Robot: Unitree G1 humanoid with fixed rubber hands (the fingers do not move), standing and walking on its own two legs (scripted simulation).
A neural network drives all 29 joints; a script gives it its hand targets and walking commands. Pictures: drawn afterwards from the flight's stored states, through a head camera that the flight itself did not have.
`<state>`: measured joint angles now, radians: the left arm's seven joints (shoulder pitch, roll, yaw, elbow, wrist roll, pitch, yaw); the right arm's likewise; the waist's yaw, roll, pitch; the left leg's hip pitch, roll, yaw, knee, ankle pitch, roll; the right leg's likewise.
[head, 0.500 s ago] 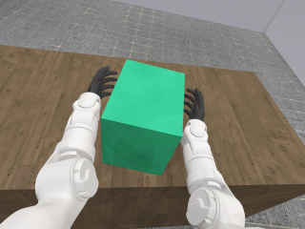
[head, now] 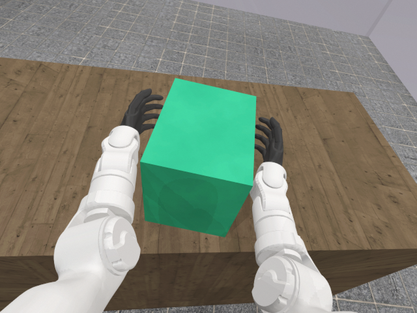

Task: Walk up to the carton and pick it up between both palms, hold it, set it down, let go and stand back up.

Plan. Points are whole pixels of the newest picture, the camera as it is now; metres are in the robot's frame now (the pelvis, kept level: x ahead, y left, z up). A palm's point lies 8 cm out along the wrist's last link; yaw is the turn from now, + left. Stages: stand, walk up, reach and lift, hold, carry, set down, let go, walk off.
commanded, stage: set down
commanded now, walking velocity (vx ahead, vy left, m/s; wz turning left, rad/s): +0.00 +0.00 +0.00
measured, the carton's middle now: (200, 158) +0.43 +0.00 +0.03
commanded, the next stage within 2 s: none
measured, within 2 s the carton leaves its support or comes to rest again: neither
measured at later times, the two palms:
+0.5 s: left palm (132, 127) +0.43 +0.15 +0.11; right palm (270, 160) +0.39 -0.13 +0.10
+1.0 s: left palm (137, 139) +0.45 +0.14 +0.05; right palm (262, 178) +0.39 -0.13 +0.03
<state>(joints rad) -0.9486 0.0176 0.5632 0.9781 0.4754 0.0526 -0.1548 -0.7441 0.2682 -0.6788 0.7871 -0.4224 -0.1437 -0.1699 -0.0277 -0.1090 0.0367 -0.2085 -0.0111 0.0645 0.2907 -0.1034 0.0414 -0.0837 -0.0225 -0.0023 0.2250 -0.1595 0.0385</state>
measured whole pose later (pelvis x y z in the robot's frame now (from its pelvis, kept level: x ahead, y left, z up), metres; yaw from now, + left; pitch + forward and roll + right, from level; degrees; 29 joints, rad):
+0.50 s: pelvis +0.00 +0.00 +0.00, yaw +1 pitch +0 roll -1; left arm -0.94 -0.01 0.61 0.88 0.52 0.09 -0.21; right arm -0.73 0.28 -0.68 0.78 -0.45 -0.21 -0.18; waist -0.03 -0.10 0.08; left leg -0.19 -0.01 0.05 0.30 -0.11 0.04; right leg -0.06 -0.02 -0.02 0.24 -0.18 0.04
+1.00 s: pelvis +0.01 +0.00 -0.01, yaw +0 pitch +10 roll -2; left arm -0.93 0.18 0.25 1.19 0.12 -0.06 -0.01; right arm -0.73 0.18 -0.41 1.01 -0.22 -0.16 -0.26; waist -0.09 -0.03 -0.07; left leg -0.46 0.02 0.05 0.44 -0.16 0.04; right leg -0.32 0.00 -0.01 0.34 -0.20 0.03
